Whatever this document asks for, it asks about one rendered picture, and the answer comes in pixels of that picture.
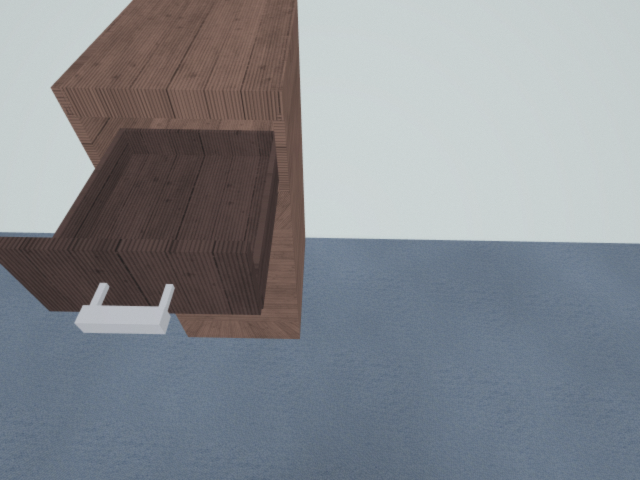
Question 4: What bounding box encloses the cabinet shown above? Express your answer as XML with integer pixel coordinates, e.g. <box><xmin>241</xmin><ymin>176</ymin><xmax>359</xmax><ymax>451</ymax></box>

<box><xmin>50</xmin><ymin>0</ymin><xmax>305</xmax><ymax>339</ymax></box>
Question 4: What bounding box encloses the drawer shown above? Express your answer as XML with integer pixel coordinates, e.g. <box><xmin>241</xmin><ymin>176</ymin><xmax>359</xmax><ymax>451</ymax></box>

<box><xmin>0</xmin><ymin>128</ymin><xmax>279</xmax><ymax>315</ymax></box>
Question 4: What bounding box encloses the handle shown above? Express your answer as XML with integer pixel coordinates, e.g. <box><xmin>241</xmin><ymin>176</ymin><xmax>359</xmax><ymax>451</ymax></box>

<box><xmin>74</xmin><ymin>283</ymin><xmax>175</xmax><ymax>334</ymax></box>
